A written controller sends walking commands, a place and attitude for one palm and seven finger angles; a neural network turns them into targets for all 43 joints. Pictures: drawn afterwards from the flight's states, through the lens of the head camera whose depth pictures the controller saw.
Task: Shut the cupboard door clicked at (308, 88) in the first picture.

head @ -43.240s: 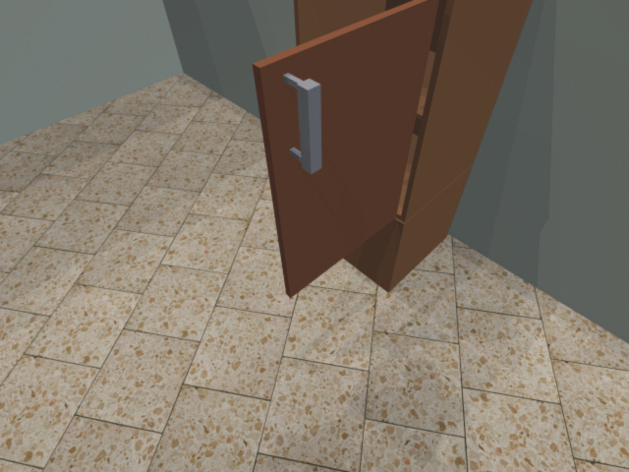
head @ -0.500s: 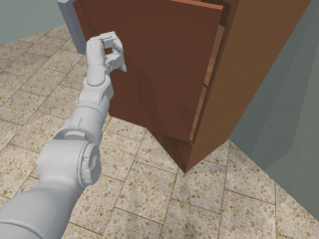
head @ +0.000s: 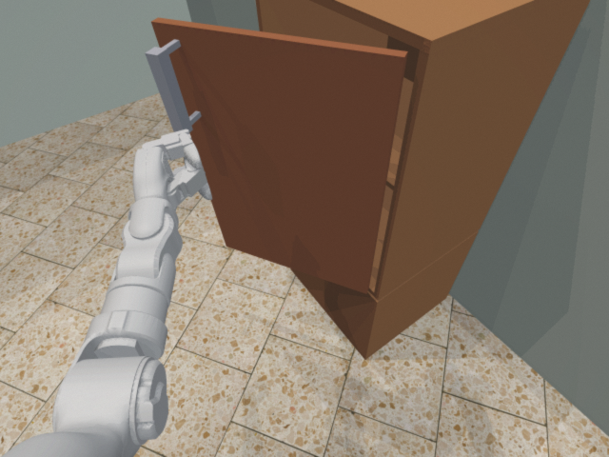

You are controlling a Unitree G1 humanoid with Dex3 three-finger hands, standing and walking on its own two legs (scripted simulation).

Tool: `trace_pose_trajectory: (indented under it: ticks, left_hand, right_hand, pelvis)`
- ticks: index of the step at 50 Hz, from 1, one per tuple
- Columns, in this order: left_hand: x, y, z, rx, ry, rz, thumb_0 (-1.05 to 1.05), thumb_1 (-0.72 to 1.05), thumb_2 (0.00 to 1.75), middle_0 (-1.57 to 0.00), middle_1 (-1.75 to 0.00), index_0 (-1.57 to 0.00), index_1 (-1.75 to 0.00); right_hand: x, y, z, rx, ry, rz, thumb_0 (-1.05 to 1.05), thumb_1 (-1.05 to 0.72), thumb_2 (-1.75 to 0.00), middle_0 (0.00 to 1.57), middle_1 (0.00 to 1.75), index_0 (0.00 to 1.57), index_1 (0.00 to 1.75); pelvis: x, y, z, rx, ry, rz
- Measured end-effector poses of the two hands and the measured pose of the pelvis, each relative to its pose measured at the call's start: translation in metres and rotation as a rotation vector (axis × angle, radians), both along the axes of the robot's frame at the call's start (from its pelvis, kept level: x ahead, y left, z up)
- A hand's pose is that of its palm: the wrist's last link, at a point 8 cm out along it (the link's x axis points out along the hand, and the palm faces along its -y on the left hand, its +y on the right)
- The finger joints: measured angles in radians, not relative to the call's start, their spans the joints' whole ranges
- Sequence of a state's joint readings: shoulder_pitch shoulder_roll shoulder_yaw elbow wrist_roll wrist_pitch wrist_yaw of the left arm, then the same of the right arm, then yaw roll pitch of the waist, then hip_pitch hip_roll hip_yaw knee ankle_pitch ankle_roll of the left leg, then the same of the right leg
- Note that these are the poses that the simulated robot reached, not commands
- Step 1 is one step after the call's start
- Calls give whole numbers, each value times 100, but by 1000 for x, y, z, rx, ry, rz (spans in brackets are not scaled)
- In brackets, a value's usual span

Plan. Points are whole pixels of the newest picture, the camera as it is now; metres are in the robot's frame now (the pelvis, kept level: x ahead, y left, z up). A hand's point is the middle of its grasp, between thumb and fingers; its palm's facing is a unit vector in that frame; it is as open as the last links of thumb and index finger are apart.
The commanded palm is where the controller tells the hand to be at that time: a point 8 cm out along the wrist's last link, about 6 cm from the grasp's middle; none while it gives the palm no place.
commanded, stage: draw the hand back to the body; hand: left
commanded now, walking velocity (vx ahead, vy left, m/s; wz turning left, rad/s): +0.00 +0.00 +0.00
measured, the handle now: (178, 89) +0.68 +0.19 +0.16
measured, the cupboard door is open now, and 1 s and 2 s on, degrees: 32 32 32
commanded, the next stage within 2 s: step back with the hand held close in 1.28 s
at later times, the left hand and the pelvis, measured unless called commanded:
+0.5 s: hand (85, 293) +0.27 +0.21 +0.16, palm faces +0.26 -0.94 -0.22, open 3.4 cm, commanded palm +0.23 +0.26 +0.18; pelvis -0.02 +0.01 +0.01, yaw +2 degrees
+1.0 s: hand out of the picture +0.17 +0.30 +0.17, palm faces +0.49 -0.75 -0.44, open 6.8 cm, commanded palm +0.13 +0.32 +0.19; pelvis +0.00 +0.02 +0.01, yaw +2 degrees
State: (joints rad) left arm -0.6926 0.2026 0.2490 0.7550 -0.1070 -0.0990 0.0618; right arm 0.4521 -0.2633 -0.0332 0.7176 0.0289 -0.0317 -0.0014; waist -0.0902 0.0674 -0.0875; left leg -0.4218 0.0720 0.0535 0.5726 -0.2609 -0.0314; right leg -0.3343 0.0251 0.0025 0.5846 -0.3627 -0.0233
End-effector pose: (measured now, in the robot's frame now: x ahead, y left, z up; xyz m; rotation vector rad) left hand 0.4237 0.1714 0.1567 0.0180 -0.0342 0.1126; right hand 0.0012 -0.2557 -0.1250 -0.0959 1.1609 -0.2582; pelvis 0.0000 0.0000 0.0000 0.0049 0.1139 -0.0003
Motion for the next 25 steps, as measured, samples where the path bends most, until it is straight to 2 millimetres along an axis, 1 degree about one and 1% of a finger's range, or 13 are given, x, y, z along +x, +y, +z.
trace_pose_trajectory:
  ticks: [2, 4, 8, 11, 13, 16, 18, 20, 22, 25]
  left_hand:
    - [-16, 7, -1, -4, -1, -1, 1, 90, 90, -130, -150, -130, -150]
    - [-31, 13, 0, -6, -9, -1, 1, 90, 90, -130, -150, -130, -150]
    - [-60, 26, 11, 1, -44, -2, 1, 90, 90, -130, -150, -130, -150]
    - [-82, 36, 19, 5, -57, -11, 1, 90, 90, -128, -148, -128, -147]
    - [-100, 41, 24, 72, -89, -2, 1, 90, 90, -125, -145, -125, -145]
    - [-127, 48, 25, 149, -132, 16, 1, 90, 90, -120, -139, -120, -139]
    - [-144, 54, 21, 175, -140, 31, 1, 90, 90, -116, -134, -116, -134]
    - [-158, 63, 17, 192, -135, 54, 1, 90, 90, -111, -129, -111, -129]
    - [-170, 72, 13, 207, -127, 84, 1, 90, 90, -106, -124, -106, -124]
    - [-187, 87, 12, 233, -119, 132, 1, 89, 90, -99, -115, -99, -115]
  right_hand:
    - [13, -1, 2, -13, -33, 13, 1, -90, -90, 20, 30, 20, 30]
    - [31, -1, 5, -28, -84, 33, 1, -90, -90, 20, 30, 20, 30]
    - [78, 3, 18, -43, -230, 78, 1, -90, -90, 20, 30, 20, 30]
    - [116, 12, 32, -39, -350, 118, 1, -90, -90, 20, 30, 20, 30]
    - [140, 20, 44, -33, -427, 147, 1, -90, -90, 20, 30, 20, 30]
    - [167, 34, 63, -22, -514, 188, 1, -90, -90, 20, 30, 20, 30]
    - [179, 43, 72, -16, -544, 217, 1, -90, -90, 20, 30, 20, 30]
    - [187, 52, 77, -11, -556, 245, 1, -90, -90, 20, 30, 20, 30]
    - [191, 59, 79, -7, -555, 267, 1, -90, -90, 20, 30, 20, 30]
    - [190, 68, 76, 2, -536, 289, 1, -90, -90, 20, 30, 21, 30]
  pelvis:
    - [-1, 1, 1, -2, -22, 5]
    - [-3, 2, 2, -3, -43, 9]
    - [-7, 5, 4, -2, -77, 13]
    - [-9, 6, 4, 0, -103, 18]
    - [-11, 8, 6, 2, -121, 20]
    - [-14, 9, 8, 4, -142, 22]
    - [-16, 9, 10, 3, -153, 26]
    - [-17, 10, 11, 2, -162, 29]
    - [-18, 10, 12, 0, -169, 32]
    - [-18, 12, 13, -2, -176, 35]
